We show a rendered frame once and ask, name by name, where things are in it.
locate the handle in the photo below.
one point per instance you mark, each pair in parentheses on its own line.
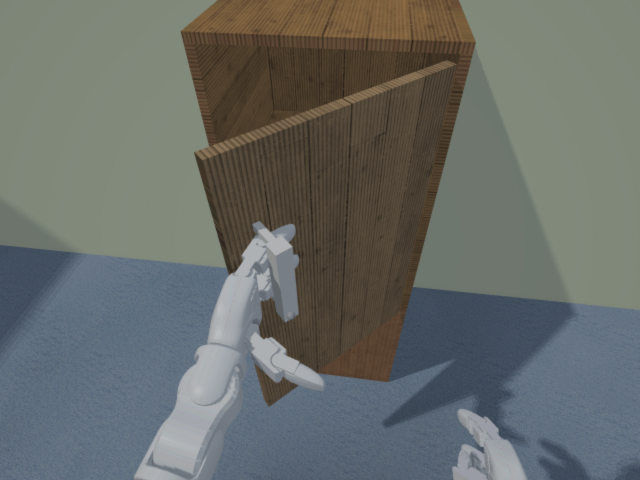
(282,271)

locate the robot right hand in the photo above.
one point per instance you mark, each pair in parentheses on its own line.
(499,461)

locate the robot left forearm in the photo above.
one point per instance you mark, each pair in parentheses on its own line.
(189,444)

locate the cupboard door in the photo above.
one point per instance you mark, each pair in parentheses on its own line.
(352,176)

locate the robot left hand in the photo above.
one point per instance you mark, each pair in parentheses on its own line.
(239,304)

